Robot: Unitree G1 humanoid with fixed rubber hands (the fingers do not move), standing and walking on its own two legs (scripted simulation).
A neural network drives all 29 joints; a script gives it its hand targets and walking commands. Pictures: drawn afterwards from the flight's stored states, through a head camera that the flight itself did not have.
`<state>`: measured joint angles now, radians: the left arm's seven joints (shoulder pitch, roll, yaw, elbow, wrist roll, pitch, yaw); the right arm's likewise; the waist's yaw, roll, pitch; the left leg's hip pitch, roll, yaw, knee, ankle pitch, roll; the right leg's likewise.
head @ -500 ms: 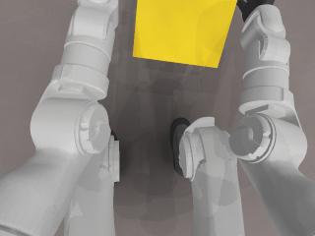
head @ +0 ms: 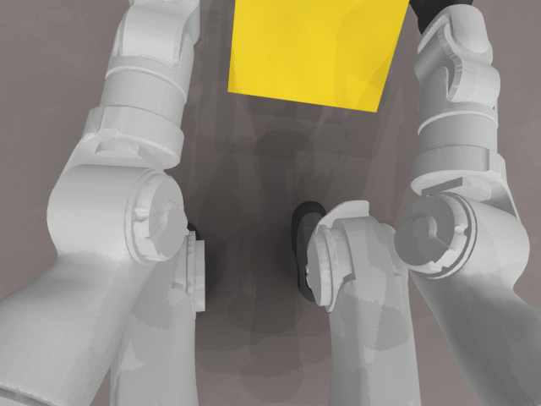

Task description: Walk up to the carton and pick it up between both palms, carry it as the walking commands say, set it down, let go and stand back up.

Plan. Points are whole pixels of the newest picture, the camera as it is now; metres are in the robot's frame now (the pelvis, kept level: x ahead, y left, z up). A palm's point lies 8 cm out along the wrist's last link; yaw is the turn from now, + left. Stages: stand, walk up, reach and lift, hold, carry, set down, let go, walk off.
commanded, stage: set down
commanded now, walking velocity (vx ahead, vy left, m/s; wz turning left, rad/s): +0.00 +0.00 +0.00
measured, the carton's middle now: out of the picture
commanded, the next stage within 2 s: none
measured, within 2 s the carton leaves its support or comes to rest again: rests again in 0.34 s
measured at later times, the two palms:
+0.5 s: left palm out of the picture +0.54 +0.10 -0.21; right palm (424, 45) +0.49 -0.21 -0.19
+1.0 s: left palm out of the picture +0.57 +0.11 -0.11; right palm (485, 23) +0.50 -0.22 -0.11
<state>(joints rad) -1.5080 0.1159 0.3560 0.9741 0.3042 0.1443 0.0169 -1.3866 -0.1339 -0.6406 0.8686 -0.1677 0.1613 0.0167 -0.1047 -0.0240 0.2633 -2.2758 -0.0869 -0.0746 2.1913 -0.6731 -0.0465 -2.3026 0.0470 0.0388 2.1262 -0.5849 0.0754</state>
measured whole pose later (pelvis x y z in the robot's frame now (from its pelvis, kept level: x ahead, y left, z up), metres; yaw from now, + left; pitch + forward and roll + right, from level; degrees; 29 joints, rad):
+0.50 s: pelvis -0.01 +0.00 +0.00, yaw +0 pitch +39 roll -3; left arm -1.46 0.32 0.02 1.09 -0.01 0.07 0.11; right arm -1.40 -0.21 -0.41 1.10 0.03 0.02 -0.10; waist -0.11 -0.03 0.38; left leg -2.23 -0.09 -0.08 2.21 -0.65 -0.06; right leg -2.25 0.05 0.03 2.14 -0.57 0.08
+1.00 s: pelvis -0.02 +0.00 +0.03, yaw +0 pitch +41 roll -1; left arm -1.50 0.37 0.01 1.06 -0.11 0.14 0.11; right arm -1.32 -0.22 -0.30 0.93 0.11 0.09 -0.15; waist -0.12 0.01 0.24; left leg -2.20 -0.08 -0.07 2.08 -0.60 -0.06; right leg -2.23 0.05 0.04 2.02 -0.52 0.07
